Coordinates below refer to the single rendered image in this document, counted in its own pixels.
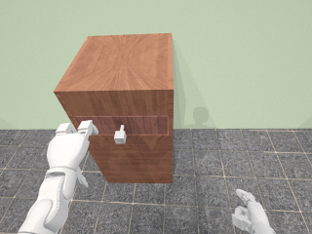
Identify robot left forearm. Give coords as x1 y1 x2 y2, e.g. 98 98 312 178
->
18 167 78 234

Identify robot right forearm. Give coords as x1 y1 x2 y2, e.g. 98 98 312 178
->
251 223 276 234

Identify drawer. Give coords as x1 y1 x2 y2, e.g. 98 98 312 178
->
74 115 168 135

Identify robot left hand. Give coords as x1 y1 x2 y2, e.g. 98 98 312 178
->
47 120 98 189

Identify cabinet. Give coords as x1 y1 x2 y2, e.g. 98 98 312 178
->
54 33 175 184

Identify robot right hand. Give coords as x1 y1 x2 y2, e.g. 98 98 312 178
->
232 188 270 234

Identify handle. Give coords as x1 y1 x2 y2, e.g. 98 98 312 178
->
114 125 127 144

